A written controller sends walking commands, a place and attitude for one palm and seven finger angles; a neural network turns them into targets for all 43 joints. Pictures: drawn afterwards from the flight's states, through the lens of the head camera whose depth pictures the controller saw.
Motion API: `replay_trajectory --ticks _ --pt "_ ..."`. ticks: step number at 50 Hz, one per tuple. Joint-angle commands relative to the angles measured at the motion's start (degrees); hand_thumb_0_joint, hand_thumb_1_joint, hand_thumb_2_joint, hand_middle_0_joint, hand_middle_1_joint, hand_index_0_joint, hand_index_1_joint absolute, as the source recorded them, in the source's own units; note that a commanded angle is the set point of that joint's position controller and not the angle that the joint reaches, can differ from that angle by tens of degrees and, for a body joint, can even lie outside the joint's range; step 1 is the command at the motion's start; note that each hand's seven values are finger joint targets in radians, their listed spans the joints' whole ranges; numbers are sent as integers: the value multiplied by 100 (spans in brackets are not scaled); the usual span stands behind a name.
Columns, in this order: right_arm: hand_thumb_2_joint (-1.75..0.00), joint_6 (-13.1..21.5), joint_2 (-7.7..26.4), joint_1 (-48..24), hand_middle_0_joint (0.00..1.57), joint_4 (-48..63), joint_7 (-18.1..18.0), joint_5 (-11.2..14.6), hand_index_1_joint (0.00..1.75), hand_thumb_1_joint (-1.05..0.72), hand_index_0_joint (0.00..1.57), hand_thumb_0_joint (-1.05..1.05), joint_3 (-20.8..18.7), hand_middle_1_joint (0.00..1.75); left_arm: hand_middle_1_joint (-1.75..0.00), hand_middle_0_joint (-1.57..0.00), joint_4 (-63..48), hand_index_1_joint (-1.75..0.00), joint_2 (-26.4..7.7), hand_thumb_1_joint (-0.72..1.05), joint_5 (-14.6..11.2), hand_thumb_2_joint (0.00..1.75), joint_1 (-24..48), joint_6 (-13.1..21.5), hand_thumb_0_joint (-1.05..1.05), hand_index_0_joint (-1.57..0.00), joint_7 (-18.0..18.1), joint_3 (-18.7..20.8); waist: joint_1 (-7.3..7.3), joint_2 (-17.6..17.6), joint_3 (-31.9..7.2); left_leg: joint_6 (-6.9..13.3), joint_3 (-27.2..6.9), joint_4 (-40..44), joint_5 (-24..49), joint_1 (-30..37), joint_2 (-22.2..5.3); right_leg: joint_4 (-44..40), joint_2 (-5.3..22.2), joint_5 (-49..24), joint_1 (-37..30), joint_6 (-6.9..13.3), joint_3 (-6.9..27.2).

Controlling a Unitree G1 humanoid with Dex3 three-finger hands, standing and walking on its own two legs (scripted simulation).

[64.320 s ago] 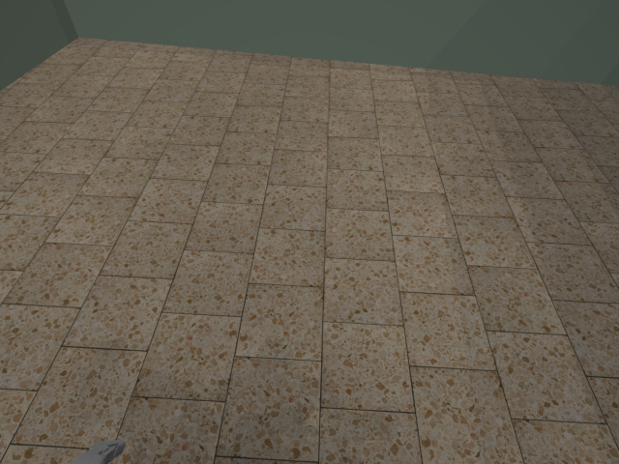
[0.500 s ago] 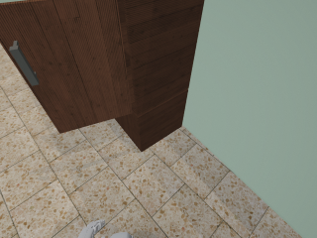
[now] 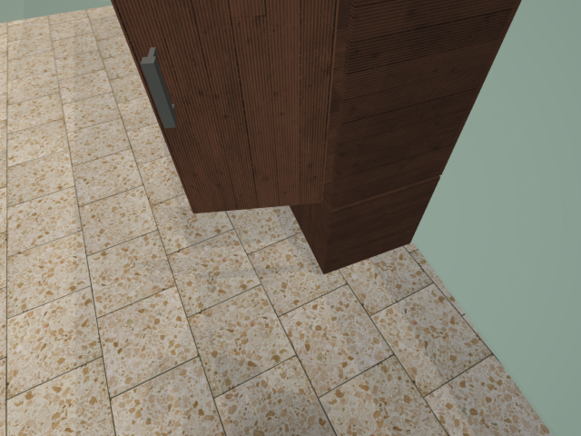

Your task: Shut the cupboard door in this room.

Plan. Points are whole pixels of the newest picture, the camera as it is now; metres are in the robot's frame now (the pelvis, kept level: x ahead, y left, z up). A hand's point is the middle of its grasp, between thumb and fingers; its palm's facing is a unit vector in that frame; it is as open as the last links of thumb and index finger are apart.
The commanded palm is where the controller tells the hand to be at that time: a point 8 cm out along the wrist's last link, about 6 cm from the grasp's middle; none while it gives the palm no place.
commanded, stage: turn to face it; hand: left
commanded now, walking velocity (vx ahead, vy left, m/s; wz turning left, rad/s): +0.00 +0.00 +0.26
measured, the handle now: (161, 88) +0.69 +0.29 +0.09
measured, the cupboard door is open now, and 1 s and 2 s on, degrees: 74 74 74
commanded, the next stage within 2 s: take the last steps up to it in 0.10 s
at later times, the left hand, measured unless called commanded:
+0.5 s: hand out of the picture -0.03 +0.18 -0.18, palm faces +0.24 -0.95 -0.20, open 7.4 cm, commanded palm none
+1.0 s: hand (212, 424) +0.16 +0.14 -0.15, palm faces +0.20 -0.96 -0.21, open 7.3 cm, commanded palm none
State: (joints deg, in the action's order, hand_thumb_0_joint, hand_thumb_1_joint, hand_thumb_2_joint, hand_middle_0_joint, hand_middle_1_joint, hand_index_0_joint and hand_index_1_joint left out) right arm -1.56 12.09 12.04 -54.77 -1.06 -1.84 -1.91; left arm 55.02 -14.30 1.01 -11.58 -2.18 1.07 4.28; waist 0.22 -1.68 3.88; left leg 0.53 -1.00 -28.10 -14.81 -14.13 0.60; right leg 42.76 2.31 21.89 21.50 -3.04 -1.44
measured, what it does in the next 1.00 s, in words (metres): walks ahead: right foot, then left foot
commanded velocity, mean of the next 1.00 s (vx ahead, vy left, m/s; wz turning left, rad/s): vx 0.23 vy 0.01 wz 0.07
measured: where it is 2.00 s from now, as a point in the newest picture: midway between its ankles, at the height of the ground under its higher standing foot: (315, 424)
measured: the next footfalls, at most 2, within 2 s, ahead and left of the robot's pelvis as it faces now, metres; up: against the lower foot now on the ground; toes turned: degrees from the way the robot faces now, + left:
right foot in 0.04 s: +0.05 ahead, -0.13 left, +0.00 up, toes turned -2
left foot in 0.46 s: +0.00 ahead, +0.12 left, +0.00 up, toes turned +12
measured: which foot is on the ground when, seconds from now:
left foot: down 0.00-0.04, up 0.06-0.44, down 0.46-0.78, up 0.80-1.00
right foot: up 0.00-0.02, down 0.04-0.46, up 0.48-0.76, down 0.78-1.00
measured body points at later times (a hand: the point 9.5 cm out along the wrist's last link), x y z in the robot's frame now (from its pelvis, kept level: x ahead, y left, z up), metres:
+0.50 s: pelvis +0.01 -0.01 +0.00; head +0.03 +0.01 +0.45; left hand -0.04 +0.23 -0.16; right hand +0.10 -0.23 -0.15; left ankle -0.03 +0.11 -0.74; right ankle +0.01 -0.12 -0.72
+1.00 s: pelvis +0.17 -0.03 +0.01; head +0.20 -0.05 +0.46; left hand +0.15 +0.19 -0.14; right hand +0.20 -0.26 -0.16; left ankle +0.13 +0.11 -0.66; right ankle +0.18 -0.10 -0.74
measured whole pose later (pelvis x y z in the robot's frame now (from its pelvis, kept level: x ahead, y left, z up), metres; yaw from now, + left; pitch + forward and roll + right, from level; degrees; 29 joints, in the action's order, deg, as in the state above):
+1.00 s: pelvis +0.17 -0.03 +0.01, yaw +9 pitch +1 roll +2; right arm 1.0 10.2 16.4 -62.0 -0.2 -1.7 -2.6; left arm 60.6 -7.3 1.3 -17.0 3.4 0.6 3.1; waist 0.8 -1.0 2.2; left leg 0.6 2.0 -60.1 -15.2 -27.4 -3.6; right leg 21.2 -0.4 11.9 10.6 4.6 -6.8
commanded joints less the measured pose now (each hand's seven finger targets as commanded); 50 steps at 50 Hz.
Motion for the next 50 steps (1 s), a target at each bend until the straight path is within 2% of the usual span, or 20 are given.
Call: replay_trajectory --ticks 1,2,3,4,9,16,20,21,22,23,24,31,34,37,38,39,40,41,46,50 --pt "-90 24 809 -162 20 349 2 115 30 -90 20 0 -267 30 -30 -20 -115 -30 -465 90 27 90 -846 229 0 -20 26 65 -295 21 -650 297 -789 -210 999 -605 -733 -2057 288 -1480 -1643 123 231" --pt "-90 26 419 -43 20 432 34 171 30 -90 20 0 -219 30 -30 -20 -105 -30 -963 90 106 90 -894 291 0 -20 74 150 -261 1551 -640 -84 -49 -1388 -798 -1443 105 -2505 1624 -1953 -1975 628 1800" --pt "-90 -55 525 -191 20 510 41 133 30 -90 20 0 -248 30 -30 -20 -151 -30 -1143 90 78 90 -885 286 0 -20 64 148 -336 1877 -459 -113 -180 -2668 -2171 -1334 211 -2816 2416 -2069 -1172 1246 2352" --pt "-90 -109 579 -91 20 484 80 113 30 -90 20 0 -279 30 -30 -20 -245 -30 -1091 90 71 90 -635 263 0 -20 76 118 -187 1279 -285 -75 -338 -3292 -2005 -1227 91 -2880 2354 -1504 -693 1430 1994" --pt "-90 -150 428 -25 20 142 156 108 30 -90 20 0 -246 30 -30 -20 -336 -30 -508 90 57 90 -154 332 0 -20 103 65 62 1090 -351 -254 -101 -3708 -887 -1360 -131 -2530 1413 -2367 -1030 1092 538" --pt "-90 27 180 -407 20 185 178 67 30 -90 20 0 -143 30 -30 -20 61 -30 -568 90 103 90 -898 400 0 -20 27 144 -363 1098 -336 -219 388 -1460 -1171 -1129 -243 -2897 1640 -875 -1830 1288 813" --pt "-90 211 160 533 20 -170 137 61 30 -90 20 0 -103 30 -30 -20 127 -30 -518 90 35 90 -531 364 0 -20 -27 146 54 828 -398 -79 645 569 -301 694 -109 -2440 1258 495 -773 935 347" --pt "-90 276 397 937 20 -331 95 54 30 -90 20 0 -136 30 -30 -20 102 -30 -295 90 -19 90 -481 350 0 -20 -52 96 221 57 -496 31 35 1066 -387 1472 -415 -1728 879 622 -91 681 19" --pt "-90 277 872 1294 20 -448 29 -27 30 -90 20 0 -254 30 -30 -20 -10 -30 68 90 -47 90 -428 335 0 -20 -105 15 369 -1428 -318 452 -1536 1527 -1199 1899 -1542 -449 193 671 1017 361 -663" --pt "-90 210 1057 1520 20 -440 -26 -39 30 -90 20 0 -301 30 -30 -20 -214 -30 89 90 17 90 -46 340 0 -20 -106 -47 545 -1538 24 952 -2340 2014 -1744 1737 -2182 478 -16 1009 1677 346 -572" --pt "-90 192 994 1504 20 -399 -44 -18 30 -90 20 0 -271 30 -30 -20 -312 -30 3 90 54 90 253 375 0 -20 -146 -26 525 -812 439 1176 -2274 2025 -1712 1411 -2280 999 198 700 1856 433 -264" --pt "-90 428 567 1016 20 -444 -96 15 30 -90 20 0 -114 30 -30 -20 41 -30 128 90 24 90 -92 366 0 -20 -262 -44 46 -615 249 929 -603 1724 694 1054 -1482 598 246 -431 1051 339 -134" --pt "-90 411 625 1020 20 -563 -69 9 30 -90 20 0 -148 30 -30 -20 49 -30 152 90 1 90 -108 372 0 -20 -271 -31 4 -536 285 899 -421 1587 498 740 -1464 -220 79 -445 348 376 -358" --pt "-90 371 611 876 20 -618 -55 30 30 -90 20 0 -167 30 -30 -20 310 -30 93 90 23 90 -836 380 0 -20 -258 69 -372 -202 234 678 -164 970 -328 -135 -1251 -911 -141 -1020 -1124 442 -497" --pt "-90 378 518 842 20 -599 -35 71 30 -90 20 0 -149 30 -30 -20 495 -30 -128 90 53 90 -1470 421 0 -20 -228 133 -666 324 54 512 150 55 -513 -677 -860 -1283 6 -662 -1993 522 -113" --pt "-90 387 195 937 20 -483 29 145 30 -90 20 0 -97 30 -30 -20 642 -30 -659 90 102 90 -2092 499 0 -20 -168 242 -879 1807 -238 261 724 -1674 -1274 -1640 -48 -2291 1147 766 -2773 951 1735" --pt "-90 368 107 867 20 -324 40 148 30 -90 20 0 -95 30 -30 -20 658 -30 -934 90 37 90 -2302 478 0 -20 -104 275 -843 2443 -239 260 462 -3351 -2059 -1988 77 -3592 2128 1855 -2371 1311 3479" --pt "-90 325 263 725 20 -386 55 104 30 -90 20 0 -148 30 -30 -20 578 -30 -711 90 -15 90 -1846 477 0 -20 -57 229 -602 1892 209 267 42 -4007 -1418 -2107 -212 -3885 2006 2466 -1677 1298 3527" --pt "-90 271 -148 1055 20 -723 114 20 30 -90 20 0 -73 30 -30 -20 296 -30 74 90 10 90 -773 608 0 -20 -28 3 92 490 -144 60 120 -3532 64 -1396 -600 -3395 1191 -776 -899 1111 842" --pt "-90 251 -195 684 20 -571 111 49 30 -90 20 0 -57 30 -30 -20 573 -30 153 90 7 90 -1230 723 0 -20 -19 -54 -8 488 -231 -102 261 -2824 156 -1827 -576 -3166 1194 -3167 -1753 1163 408"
